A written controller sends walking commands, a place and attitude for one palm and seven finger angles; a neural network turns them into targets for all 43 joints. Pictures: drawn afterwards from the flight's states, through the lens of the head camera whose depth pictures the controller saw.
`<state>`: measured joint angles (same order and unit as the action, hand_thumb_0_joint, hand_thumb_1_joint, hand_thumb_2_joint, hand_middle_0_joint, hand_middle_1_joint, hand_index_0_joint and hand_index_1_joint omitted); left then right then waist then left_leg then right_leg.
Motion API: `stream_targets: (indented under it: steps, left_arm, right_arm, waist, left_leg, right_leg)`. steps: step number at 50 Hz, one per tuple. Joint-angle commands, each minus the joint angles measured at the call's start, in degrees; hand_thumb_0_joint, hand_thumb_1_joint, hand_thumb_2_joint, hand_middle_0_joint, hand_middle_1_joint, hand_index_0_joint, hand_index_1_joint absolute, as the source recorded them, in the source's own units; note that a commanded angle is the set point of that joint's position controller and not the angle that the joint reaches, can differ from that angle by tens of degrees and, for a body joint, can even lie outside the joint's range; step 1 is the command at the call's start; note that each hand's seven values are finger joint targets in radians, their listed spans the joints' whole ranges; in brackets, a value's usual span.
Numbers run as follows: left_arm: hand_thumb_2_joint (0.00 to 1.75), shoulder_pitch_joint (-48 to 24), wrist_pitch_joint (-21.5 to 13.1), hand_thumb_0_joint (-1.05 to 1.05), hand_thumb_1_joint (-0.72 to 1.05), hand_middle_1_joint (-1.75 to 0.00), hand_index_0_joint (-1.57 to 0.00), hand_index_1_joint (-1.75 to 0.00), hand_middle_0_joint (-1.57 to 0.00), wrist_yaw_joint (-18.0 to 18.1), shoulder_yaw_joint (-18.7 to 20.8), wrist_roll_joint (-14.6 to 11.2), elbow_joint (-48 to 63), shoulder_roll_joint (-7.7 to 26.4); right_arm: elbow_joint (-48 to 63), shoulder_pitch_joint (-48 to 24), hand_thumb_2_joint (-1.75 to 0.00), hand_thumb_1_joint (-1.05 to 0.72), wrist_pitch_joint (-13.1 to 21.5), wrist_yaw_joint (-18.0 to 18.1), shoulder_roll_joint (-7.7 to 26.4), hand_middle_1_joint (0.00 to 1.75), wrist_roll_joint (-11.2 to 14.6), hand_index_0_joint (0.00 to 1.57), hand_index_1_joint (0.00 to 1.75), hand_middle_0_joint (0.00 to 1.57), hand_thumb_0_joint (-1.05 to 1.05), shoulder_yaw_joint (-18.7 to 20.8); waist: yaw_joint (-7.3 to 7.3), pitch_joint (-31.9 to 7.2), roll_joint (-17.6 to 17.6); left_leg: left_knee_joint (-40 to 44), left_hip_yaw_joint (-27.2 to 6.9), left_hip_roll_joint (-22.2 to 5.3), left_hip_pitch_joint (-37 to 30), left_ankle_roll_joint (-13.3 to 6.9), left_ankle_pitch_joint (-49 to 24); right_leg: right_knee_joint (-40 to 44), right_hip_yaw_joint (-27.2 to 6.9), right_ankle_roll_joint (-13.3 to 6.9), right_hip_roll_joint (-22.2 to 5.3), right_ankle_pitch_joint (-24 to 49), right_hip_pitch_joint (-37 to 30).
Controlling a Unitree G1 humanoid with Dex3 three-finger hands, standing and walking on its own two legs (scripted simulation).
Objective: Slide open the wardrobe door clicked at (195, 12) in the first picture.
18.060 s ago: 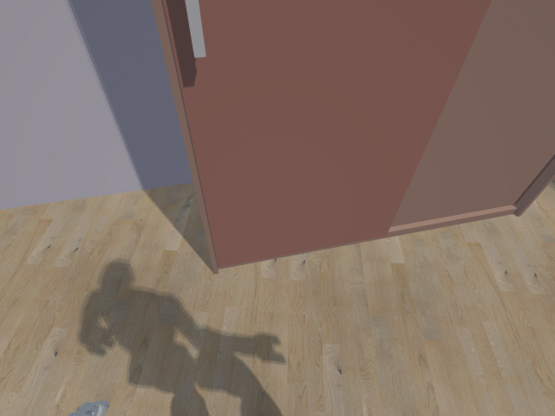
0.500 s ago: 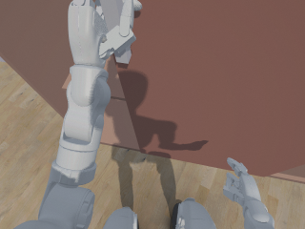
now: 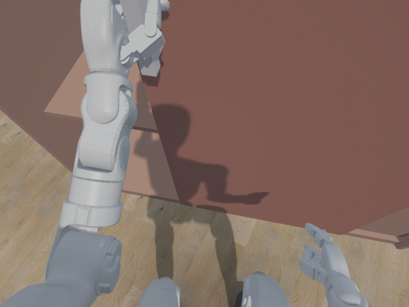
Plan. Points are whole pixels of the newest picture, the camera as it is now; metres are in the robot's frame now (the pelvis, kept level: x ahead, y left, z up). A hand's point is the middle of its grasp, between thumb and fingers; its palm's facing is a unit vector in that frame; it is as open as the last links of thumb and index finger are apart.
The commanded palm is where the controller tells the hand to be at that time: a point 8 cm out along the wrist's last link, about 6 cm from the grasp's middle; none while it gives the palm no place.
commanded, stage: step sideways, sliding the door along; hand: left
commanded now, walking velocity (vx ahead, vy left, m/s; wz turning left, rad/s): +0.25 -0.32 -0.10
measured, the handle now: out of the picture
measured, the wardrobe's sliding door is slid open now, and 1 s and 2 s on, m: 0.46 0.46 0.46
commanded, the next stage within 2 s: stop walking and hold the door there in 0.48 s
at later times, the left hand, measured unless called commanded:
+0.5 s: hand (158, 24) +0.42 +0.13 +0.26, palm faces +0.47 -0.88 -0.06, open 6.6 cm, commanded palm +0.38 +0.08 +0.26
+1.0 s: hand (156, 25) +0.43 +0.13 +0.26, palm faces +0.50 -0.85 -0.14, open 6.4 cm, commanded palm +0.38 +0.16 +0.24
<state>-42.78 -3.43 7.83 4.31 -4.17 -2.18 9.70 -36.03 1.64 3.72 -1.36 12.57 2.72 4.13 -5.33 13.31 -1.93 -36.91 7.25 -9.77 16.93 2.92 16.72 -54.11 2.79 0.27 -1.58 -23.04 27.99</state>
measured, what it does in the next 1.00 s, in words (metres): steps to the right: right foot, then left foot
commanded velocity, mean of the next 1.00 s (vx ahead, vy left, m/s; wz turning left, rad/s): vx -0.06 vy -0.03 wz -0.01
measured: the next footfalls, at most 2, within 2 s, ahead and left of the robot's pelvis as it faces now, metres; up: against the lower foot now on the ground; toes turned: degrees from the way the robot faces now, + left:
right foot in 0.24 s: +0.08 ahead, -0.25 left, +0.00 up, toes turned -6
left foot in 0.42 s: +0.06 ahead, +0.01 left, +0.00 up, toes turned +12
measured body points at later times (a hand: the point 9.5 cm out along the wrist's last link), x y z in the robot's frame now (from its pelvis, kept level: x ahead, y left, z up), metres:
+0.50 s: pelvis +0.02 -0.12 +0.01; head +0.11 -0.11 +0.44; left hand +0.39 +0.17 +0.27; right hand +0.23 -0.35 -0.10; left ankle +0.02 +0.00 -0.72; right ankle +0.04 -0.26 -0.68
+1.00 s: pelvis +0.04 -0.13 +0.00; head +0.05 -0.14 +0.45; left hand +0.39 +0.18 +0.27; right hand +0.19 -0.42 -0.08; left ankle +0.08 -0.03 -0.73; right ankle +0.08 -0.27 -0.72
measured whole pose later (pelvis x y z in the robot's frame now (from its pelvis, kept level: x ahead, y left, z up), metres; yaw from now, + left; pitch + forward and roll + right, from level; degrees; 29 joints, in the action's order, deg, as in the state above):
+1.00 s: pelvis +0.04 -0.13 +0.00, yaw -5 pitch -1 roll +0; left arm -25.0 -3.2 9.3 26.3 -2.5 -10.7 27.1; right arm -37.0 7.0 2.0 4.5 17.6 2.8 0.9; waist 1.0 3.4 -1.1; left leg -33.1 6.0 -2.0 17.2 -0.4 12.4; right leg -34.3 1.5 1.1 -2.4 -13.1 20.0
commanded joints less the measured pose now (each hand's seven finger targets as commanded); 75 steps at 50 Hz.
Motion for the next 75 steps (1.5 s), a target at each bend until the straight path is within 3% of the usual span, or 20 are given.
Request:
stream_targets:
  steps: [1, 9, 11, 13, 14, 16, 19, 21, 29, 30, 31, 34, 36, 38, 45, 49, 51, 58, 63, 75]
  left_arm:
    - [0.90, -37.1, -9.9, 0.00, 0.90, -1.40, -0.45, -1.40, -0.45, -7.2, -15.0, 0.5, 18.3, -3.1]
    - [0.90, -30.4, -8.2, 0.00, 0.90, -1.40, -0.45, -1.40, -0.45, -6.3, -8.8, -0.6, 14.1, 3.6]
    - [0.90, -30.2, -8.2, 0.00, 0.90, -1.40, -0.45, -1.40, -0.45, -5.6, -6.2, 0.2, 14.4, 7.6]
    - [0.90, -27.1, -6.8, 0.00, 0.90, -1.40, -0.45, -1.40, -0.45, -3.7, -2.6, 0.9, 15.7, 14.0]
    - [0.90, -25.1, -6.3, 0.00, 0.90, -1.40, -0.45, -1.40, -0.45, -3.6, -1.6, 0.5, 17.9, 14.7]
    - [0.90, -23.9, -5.5, 0.00, 0.90, -1.40, -0.45, -1.40, -0.45, -2.3, -2.8, 0.2, 24.2, 11.2]
    - [0.90, -24.7, -6.3, 0.00, 0.90, -1.40, -0.45, -1.40, -0.45, -1.7, -4.8, 0.0, 27.4, 8.4]
    - [0.90, -24.3, -6.3, 0.00, 0.90, -1.40, -0.45, -1.40, -0.45, -3.4, -7.4, -0.7, 26.5, 4.1]
    - [0.90, -21.6, -2.7, 0.00, 0.90, -1.40, -0.45, -1.40, -0.45, -4.5, -11.5, 0.6, 27.8, 1.7]
    - [0.90, -6.4, -3.1, 0.00, 0.90, -1.40, -0.45, -1.40, -0.45, -1.1, 31.7, 2.0, -1.5, 46.5]
    - [0.90, -5.6, -3.0, 0.00, 0.90, -1.40, -0.45, -1.40, -0.45, -1.8, 20.0, 2.6, 4.4, 33.8]
    - [0.90, -6.2, -5.5, 0.00, 0.90, -1.40, -0.45, -1.40, -0.45, -2.5, 18.4, 2.4, 8.8, 31.7]
    - [0.90, 1.6, -5.0, 0.00, 0.90, -1.40, -0.45, -1.40, -0.45, -1.5, 25.7, 2.2, 2.5, 37.1]
    - [0.90, 3.3, -3.8, 0.00, 0.90, -1.40, -0.45, -1.40, -0.45, -0.4, 25.9, 1.7, 4.3, 35.3]
    - [0.90, 3.8, -5.6, 0.00, 0.90, -1.40, -0.45, -1.40, -0.45, 1.5, 27.2, 3.1, 5.4, 35.6]
    - [0.90, 1.0, -6.9, 0.00, 0.90, -1.40, -0.45, -1.40, -0.45, 0.5, 20.6, 1.8, 9.2, 31.0]
    - [0.90, 1.6, -6.7, 0.00, 0.90, -1.40, -0.45, -1.40, -0.45, 0.2, 20.9, 2.7, 4.6, 31.7]
    - [0.90, 0.4, -5.7, 0.00, 0.90, -1.40, -0.45, -1.40, -0.45, 0.1, 20.5, 2.7, 2.1, 33.6]
    - [0.90, 0.2, -5.1, 0.00, 0.90, -1.40, -0.45, -1.40, -0.45, 0.7, 25.7, 2.6, -4.0, 40.0]
    - [0.90, -6.1, -5.5, 0.00, 0.90, -1.40, -0.45, -1.40, -0.45, 0.3, 19.5, 2.7, -14.3, 35.5]
  right_arm:
    - [8.0, -1.8, -0.90, -0.90, 2.8, -1.8, 7.3, 0.30, 0.2, 0.20, 0.30, 0.20, 0.00, 2.6]
    - [9.5, -0.3, -0.90, -0.90, 3.9, -0.4, 7.1, 0.30, 1.3, 0.20, 0.30, 0.20, 0.00, 1.1]
    - [9.1, -0.5, -0.90, -0.90, 4.3, -0.3, 5.4, 0.30, 2.3, 0.20, 0.30, 0.20, 0.00, 0.0]
    - [8.6, -1.8, -0.90, -0.90, 4.4, 1.3, 3.6, 0.30, 1.5, 0.20, 0.30, 0.20, 0.00, -0.8]
    - [7.3, -1.0, -0.90, -0.90, 4.7, 2.1, 4.4, 0.30, 1.4, 0.20, 0.30, 0.20, 0.00, -0.1]
    - [5.9, -2.0, -0.90, -0.90, 6.3, 3.5, 3.4, 0.30, 1.2, 0.20, 0.30, 0.20, 0.00, -1.5]
    - [5.7, -0.2, -0.90, -0.90, 6.1, 3.9, 4.2, 0.30, 0.7, 0.20, 0.30, 0.20, 0.00, -0.8]
    - [8.2, -0.5, -0.90, -0.90, 6.0, 1.7, 8.1, 0.30, 1.0, 0.20, 0.30, 0.20, 0.00, 1.9]
    - [9.9, 1.6, -0.90, -0.90, 9.7, 0.6, 6.6, 0.30, 0.6, 0.20, 0.30, 0.20, 0.00, -0.2]
    - [4.1, 5.9, -0.90, -0.90, 6.8, 3.0, 12.5, 0.30, 0.0, 0.20, 0.30, 0.20, 0.00, 1.1]
    - [8.6, 5.6, -0.90, -0.90, 5.3, 2.5, 10.0, 0.30, -0.1, 0.20, 0.30, 0.20, 0.00, -0.2]
    - [8.8, 3.3, -0.90, -0.90, 4.0, 2.3, 8.8, 0.30, 0.7, 0.20, 0.30, 0.20, 0.00, -2.0]
    - [9.5, 2.8, -0.90, -0.90, 3.4, 3.8, 6.4, 0.30, -0.2, 0.20, 0.30, 0.20, 0.00, -2.2]
    - [8.3, 2.6, -0.90, -0.90, 3.2, 4.4, 6.2, 0.30, 0.5, 0.20, 0.30, 0.20, 0.00, -3.2]
    - [6.8, 1.4, -0.90, -0.90, 1.0, 6.2, 6.9, 0.30, -0.7, 0.20, 0.30, 0.20, 0.00, -3.3]
    - [8.7, 1.9, -0.90, -0.90, 1.1, 5.6, 10.7, 0.30, 0.4, 0.20, 0.30, 0.20, 0.00, -1.7]
    - [8.1, 3.0, -0.90, -0.90, 1.2, 5.7, 10.2, 0.30, -0.6, 0.20, 0.30, 0.20, 0.00, -2.2]
    - [6.6, 5.9, -0.90, -0.90, 2.6, 6.1, 11.9, 0.30, -0.8, 0.20, 0.30, 0.20, 0.00, -2.4]
    - [5.5, 7.6, -0.90, -0.90, 1.9, 6.8, 10.8, 0.30, -0.4, 0.20, 0.30, 0.20, 0.00, -2.0]
    - [4.5, 7.8, -0.90, -0.90, 1.5, 7.9, 12.1, 0.30, -0.3, 0.20, 0.30, 0.20, 0.00, -2.5]
  waist:
    - [7.39, -33.5, -14.0]
    - [6.68, -31.9, -19.3]
    - [5.38, -33.6, -7.5]
    - [4.75, -33.6, 11.6]
    - [3.60, -35.5, 19.9]
    - [4.80, -35.4, 14.4]
    - [7.83, -39.5, 8.5]
    - [5.38, -43.7, -9.3]
    - [7.60, -32.2, -17.7]
    - [5.54, -32.4, -15.6]
    - [4.77, -31.4, -14.8]
    - [5.69, -33.3, -10.2]
    - [4.08, -31.5, 10.1]
    - [3.68, -30.4, 15.5]
    - [4.87, -34.5, 10.4]
    - [3.88, -31.6, -8.6]
    - [4.66, -25.2, -16.4]
    - [5.03, -26.7, -11.2]
    - [5.56, -32.5, 3.2]
    - [5.26, -23.6, -8.2]
  left_leg:
    - [9.4, -12.1, -21.0, -30.1, -14.0, -40.1]
    - [3.0, 1.1, -12.1, -20.8, -8.7, -35.0]
    - [-9.3, 2.7, -5.1, -14.4, -6.1, -23.5]
    - [-23.1, 1.2, 5.1, 8.2, 0.5, 21.2]
    - [-28.6, -2.9, 5.6, 10.6, -0.4, 25.8]
    - [-20.0, -5.4, 5.8, 12.1, -1.5, 23.7]
    - [12.4, 0.3, 2.0, -15.4, -1.7, -18.0]
    - [7.7, -15.7, -19.2, -35.2, -12.5, -63.5]
    - [7.7, 0.1, -8.8, -32.9, -7.1, -58.2]
    - [9.1, 1.9, -10.1, -32.1, -7.2, -59.5]
    - [5.8, -1.0, -9.3, -27.7, -6.9, -58.0]
    - [-6.9, 5.3, -3.0, -18.5, -2.1, -43.0]
    - [-22.3, 0.4, 8.2, 5.3, 0.3, 16.0]
    - [-26.2, -8.0, 6.5, 11.6, -0.3, 20.9]
    - [3.2, -1.9, 10.0, -3.7, -0.5, -0.4]
    - [13.8, -12.9, -7.2, -10.8, -7.5, -29.1]
    - [21.2, -16.2, -9.9, -3.6, -9.4, -18.2]
    - [12.9, -7.8, -5.0, -8.8, -6.3, -23.0]
    - [5.4, -2.8, 2.2, -7.0, -2.3, -15.8]
    - [25.2, -11.4, -5.5, -0.7, -6.0, 13.9]
  right_leg:
    - [-8.1, -4.9, 0.1, -4.5, -2.3, 9.6]
    - [17.1, 6.2, 1.4, 3.3, 7.4, -13.5]
    - [29.3, 3.0, 0.2, -1.3, 27.0, -23.5]
    - [25.0, -15.3, -8.0, -17.0, 75.1, -34.2]
    - [22.2, -17.8, -9.6, -18.2, 78.9, -36.0]
    - [18.4, -14.7, -10.1, -17.6, 80.9, -38.6]
    - [8.7, -3.7, -2.5, -9.5, 59.3, -23.4]
    - [-1.2, -3.7, 1.5, -1.6, -6.7, -0.1]
    - [9.5, 3.8, 1.2, 2.0, 4.7, -3.4]
    - [9.5, 4.0, 2.3, 2.5, 5.1, -1.6]
    - [17.9, 3.5, 1.4, 2.3, 6.0, -6.8]
    - [28.7, 2.4, -0.2, -0.6, 46.1, -22.5]
    - [25.1, -16.3, -8.9, -17.8, 88.4, -32.6]
    - [22.8, -17.9, -10.4, -20.8, 82.2, -32.6]
    - [24.0, -8.2, -5.6, -12.7, 52.7, -24.0]
    - [19.5, -2.9, 0.6, -1.1, 9.0, -13.4]
    - [8.0, -1.4, 0.2, 1.1, -3.5, -10.1]
    - [27.2, 0.1, 0.3, -0.1, 9.3, -16.8]
    - [28.1, -8.1, -2.1, -8.1, 36.7, -20.6]
    - [22.9, -0.8, -0.7, 0.1, 3.7, -14.7]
